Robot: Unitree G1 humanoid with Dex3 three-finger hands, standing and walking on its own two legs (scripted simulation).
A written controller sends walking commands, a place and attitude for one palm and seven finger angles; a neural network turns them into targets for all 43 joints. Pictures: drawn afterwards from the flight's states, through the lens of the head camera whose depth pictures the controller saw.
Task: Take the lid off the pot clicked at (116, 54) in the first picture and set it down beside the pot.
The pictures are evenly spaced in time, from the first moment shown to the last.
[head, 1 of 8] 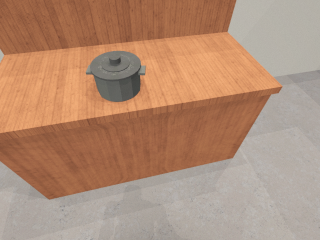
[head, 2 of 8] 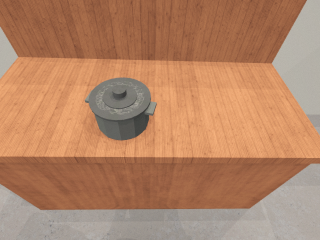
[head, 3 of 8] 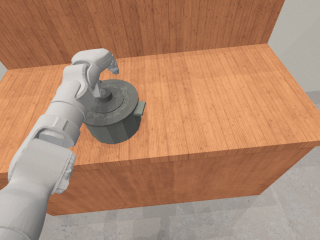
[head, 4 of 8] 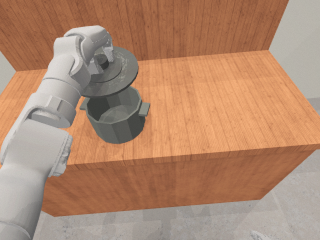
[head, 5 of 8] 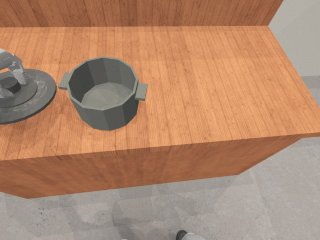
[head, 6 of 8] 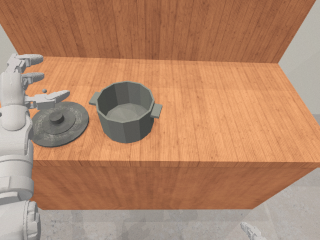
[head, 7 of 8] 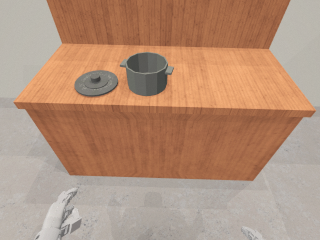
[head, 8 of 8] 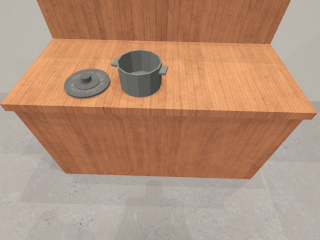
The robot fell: no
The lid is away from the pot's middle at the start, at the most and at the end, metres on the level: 0.00 0.24 0.23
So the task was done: yes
